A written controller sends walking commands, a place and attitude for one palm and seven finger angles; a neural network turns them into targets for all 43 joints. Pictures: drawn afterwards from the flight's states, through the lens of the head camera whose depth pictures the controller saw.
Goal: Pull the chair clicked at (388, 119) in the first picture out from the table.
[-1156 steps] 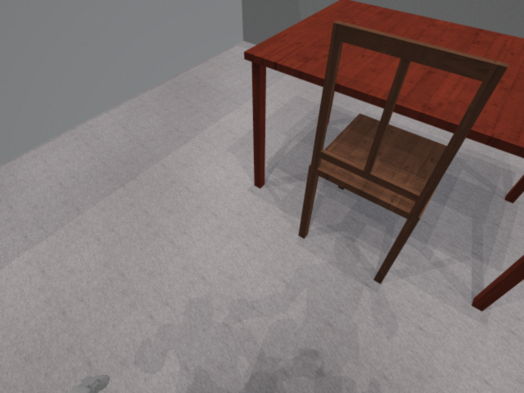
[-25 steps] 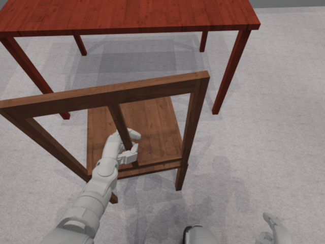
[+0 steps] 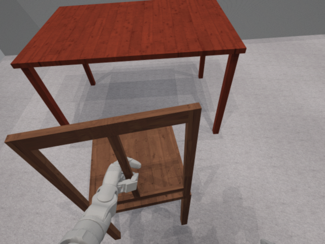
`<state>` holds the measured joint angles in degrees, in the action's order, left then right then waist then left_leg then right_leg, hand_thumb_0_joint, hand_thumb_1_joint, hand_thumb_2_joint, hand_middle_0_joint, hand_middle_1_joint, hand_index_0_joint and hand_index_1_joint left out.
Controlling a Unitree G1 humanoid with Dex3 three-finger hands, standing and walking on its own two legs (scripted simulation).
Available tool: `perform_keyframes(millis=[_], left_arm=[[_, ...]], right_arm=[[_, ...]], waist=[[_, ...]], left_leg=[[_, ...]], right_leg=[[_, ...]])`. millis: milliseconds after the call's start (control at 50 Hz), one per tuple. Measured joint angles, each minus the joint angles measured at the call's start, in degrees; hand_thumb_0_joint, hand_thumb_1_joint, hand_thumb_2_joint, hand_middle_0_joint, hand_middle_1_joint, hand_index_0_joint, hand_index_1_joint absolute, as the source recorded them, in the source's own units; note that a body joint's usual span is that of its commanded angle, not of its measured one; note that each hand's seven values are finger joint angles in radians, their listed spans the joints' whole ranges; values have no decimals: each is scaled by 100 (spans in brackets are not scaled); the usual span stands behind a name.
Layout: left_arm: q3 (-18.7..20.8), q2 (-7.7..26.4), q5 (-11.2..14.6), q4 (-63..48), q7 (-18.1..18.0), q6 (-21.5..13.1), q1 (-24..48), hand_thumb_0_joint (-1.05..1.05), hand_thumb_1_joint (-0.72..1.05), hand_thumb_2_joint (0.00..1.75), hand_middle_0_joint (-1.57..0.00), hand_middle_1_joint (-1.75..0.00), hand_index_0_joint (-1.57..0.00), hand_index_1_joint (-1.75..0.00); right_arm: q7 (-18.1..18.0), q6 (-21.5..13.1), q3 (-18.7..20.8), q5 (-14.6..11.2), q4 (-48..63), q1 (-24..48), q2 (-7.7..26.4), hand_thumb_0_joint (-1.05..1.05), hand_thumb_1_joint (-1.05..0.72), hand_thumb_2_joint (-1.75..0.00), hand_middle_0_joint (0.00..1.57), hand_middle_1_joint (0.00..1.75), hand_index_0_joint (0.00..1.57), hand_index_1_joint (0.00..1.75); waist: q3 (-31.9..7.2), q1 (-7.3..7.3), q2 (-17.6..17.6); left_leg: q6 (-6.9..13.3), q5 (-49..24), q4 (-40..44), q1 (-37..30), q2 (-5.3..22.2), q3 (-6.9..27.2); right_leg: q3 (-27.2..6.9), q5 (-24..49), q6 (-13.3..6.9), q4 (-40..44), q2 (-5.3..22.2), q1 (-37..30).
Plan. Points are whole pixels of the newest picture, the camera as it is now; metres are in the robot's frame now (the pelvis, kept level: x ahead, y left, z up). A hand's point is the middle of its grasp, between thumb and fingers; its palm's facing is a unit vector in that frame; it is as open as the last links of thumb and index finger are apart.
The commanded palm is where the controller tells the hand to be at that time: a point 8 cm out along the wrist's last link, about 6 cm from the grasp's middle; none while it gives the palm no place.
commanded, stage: stop walking, hand still on the chair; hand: left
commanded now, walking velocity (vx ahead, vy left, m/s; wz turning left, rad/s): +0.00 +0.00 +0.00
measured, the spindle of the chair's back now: (127, 171) +0.33 +0.11 -0.05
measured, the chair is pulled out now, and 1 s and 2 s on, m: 0.53 0.53 0.53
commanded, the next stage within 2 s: open the thumb and straighten the fingers in 0.44 s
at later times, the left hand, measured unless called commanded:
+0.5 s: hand (132, 182) +0.30 +0.10 -0.06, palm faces -0.17 -0.97 -0.19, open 5.3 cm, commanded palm +0.29 +0.15 -0.05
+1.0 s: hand (127, 176) +0.32 +0.11 -0.06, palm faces -0.17 -0.97 -0.17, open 13.5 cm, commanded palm +0.30 +0.17 -0.04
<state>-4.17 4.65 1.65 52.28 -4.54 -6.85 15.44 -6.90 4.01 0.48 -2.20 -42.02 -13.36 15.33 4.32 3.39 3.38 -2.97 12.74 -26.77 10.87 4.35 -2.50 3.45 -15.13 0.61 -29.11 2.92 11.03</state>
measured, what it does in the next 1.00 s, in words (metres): stands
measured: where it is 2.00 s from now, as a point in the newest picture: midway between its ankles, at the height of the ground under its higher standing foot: outside the picture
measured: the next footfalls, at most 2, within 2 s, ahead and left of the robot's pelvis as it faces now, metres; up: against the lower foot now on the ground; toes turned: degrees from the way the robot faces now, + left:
none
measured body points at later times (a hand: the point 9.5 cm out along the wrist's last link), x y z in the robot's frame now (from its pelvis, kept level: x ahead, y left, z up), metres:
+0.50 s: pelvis +0.01 +0.02 +0.00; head +0.02 +0.00 +0.45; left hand +0.30 +0.15 -0.04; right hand +0.12 -0.21 -0.13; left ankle +0.02 +0.16 -0.74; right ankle +0.01 -0.12 -0.74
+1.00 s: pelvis +0.02 +0.01 -0.02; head +0.06 -0.01 +0.43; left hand +0.32 +0.17 -0.04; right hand +0.13 -0.26 -0.13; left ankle +0.02 +0.16 -0.74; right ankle +0.01 -0.12 -0.74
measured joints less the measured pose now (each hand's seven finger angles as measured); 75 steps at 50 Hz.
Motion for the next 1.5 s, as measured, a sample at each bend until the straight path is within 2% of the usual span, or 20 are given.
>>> perform_keyframes(millis=[100, 340, 480, 560, 620, 720, 840, 940, 1060, 1200, 1280, 1380, 1500], left_arm=[[-177, 2, -72, 43, 22, -34, -48, 3, 68, 76, -17, -117, -50, -145], [-379, -7, -154, -248, 28, -16, -138, 2, 67, 77, -17, -121, -50, -145], [-388, 2, -123, -355, 17, -10, -199, 2, 66, 78, -17, -121, -50, -145], [-359, 20, -90, -420, 10, 20, -240, 3, 66, 78, -17, -120, -50, -145], [-293, 156, -85, -600, 120, 39, -330, 2, 63, 78, -20, -123, -50, -145], [-185, 436, -86, -1216, 360, 63, -491, 2, 47, 70, -32, -133, -50, -145], [-91, 513, -94, -1631, 493, 379, -540, 1, 2, 47, -41, -135, -49, -141], [13, 492, -25, -1937, 546, 681, -651, 1, -29, 32, -39, -120, -42, -123], [-38, 428, -27, -2392, 605, 864, -971, 0, -46, 23, -29, -87, -30, -88], [10, 483, -64, -2542, 616, 1062, -912, -1, -52, 20, -14, -40, -14, -40], [2, 507, -23, -2776, 646, 1144, -988, -1, -53, 20, -7, -21, -7, -21], [-123, 474, -53, -2981, 672, 1301, -1164, -1, -54, 20, -3, -8, -3, -8], [-4, 544, -74, -3282, 649, 1405, -1431, -1, -54, 20, -1, -3, -1, -2]], right_arm=[[-45, -43, 14, 14, 67, 44, -29, 1, -91, -90, 20, 30, 19, 30], [46, -130, -261, 46, 216, 161, -531, 1, -91, -90, 20, 30, 20, 30], [51, -104, -287, 47, 181, 141, -526, 1, -91, -90, 20, 30, 20, 30], [25, -81, -236, 38, 164, 133, -420, 1, -91, -90, 20, 30, 20, 30], [258, -112, -209, -68, 136, 126, -294, 1, -91, -90, 20, 30, 20, 30], [491, -323, -49, -92, 245, -9, -31, 1, -91, -90, 20, 30, 20, 30], [578, -469, 109, -80, 369, -105, 207, 1, -91, -90, 20, 30, 20, 30], [575, -542, 119, -55, 477, -137, 159, 1, -91, -90, 20, 30, 19, 30], [557, -628, 21, -31, 596, -152, -11, 2, -91, -90, 20, 30, 20, 30], [496, -675, -88, -8, 686, -37, -113, 1, -91, -90, 20, 30, 20, 30], [488, -705, -88, -5, 740, -56, -93, 1, -91, -90, 20, 30, 20, 30], [487, -690, -71, -12, 811, -84, -17, 1, -91, -90, 20, 30, 20, 30], [436, -666, -54, -1, 919, -72, 11, 2, -91, -90, 20, 30, 20, 30]], waist=[[-121, -44, -108], [-139, -155, -180], [-125, -174, -144], [-114, -157, -127], [-253, 24, -199], [-360, 118, -289], [-489, 135, -189], [-591, 107, -109], [-705, 42, -38], [-690, -2, -31], [-743, -16, -32], [-812, -7, -44], [-775, 30, -114]], left_leg=[[73, 31, 38, -56, -67, -138], [164, 18, 104, 20, -149, -281], [140, 11, 126, 32, -129, -263], [116, 6, 137, 23, -107, -239], [107, 58, -70, 330, -123, -104], [80, 259, -553, 843, -78, 28], [71, 456, -957, 1295, -59, 56], [73, 574, -1141, 1501, -64, 32], [74, 717, -1321, 1618, -74, 37], [68, 837, -1541, 1773, -89, 88], [65, 878, -1598, 1825, -94, 115], [65, 942, -1682, 1869, -99, 140], [59, 982, -1739, 1880, -78, 119]], right_leg=[[-133, 38, 94, 64, 65, -14], [-274, 101, 188, 115, 141, 123], [-254, 93, 167, 125, 122, 135], [-229, 85, 144, 128, 99, 123], [-105, -25, 127, -86, 132, 363], [-3, -226, 73, -489, 110, 790], [-4, -393, 75, -837, 110, 1213], [-42, -513, 88, -1042, 126, 1440], [-48, -663, 101, -1229, 148, 1556], [-13, -801, 100, -1444, 173, 1684], [11, -844, 102, -1487, 182, 1715], [32, -903, 110, -1546, 190, 1736], [5, -937, 98, -1611, 172, 1766]])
